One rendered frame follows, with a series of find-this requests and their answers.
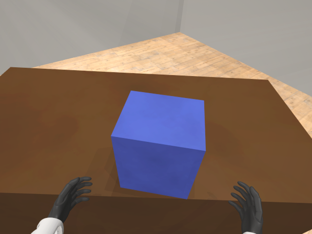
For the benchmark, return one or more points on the pedestal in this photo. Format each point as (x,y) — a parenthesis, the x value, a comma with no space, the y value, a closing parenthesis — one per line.
(56,125)

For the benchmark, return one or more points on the robot left hand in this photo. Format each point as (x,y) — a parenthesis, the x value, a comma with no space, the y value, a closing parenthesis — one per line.
(67,198)

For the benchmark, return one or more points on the robot right hand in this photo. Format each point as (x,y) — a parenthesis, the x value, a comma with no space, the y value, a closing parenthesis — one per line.
(251,213)

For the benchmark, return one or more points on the robot left forearm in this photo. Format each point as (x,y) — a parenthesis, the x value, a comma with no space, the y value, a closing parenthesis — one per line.
(49,226)

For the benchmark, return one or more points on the carton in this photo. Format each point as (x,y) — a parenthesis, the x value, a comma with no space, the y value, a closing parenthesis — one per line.
(159,143)

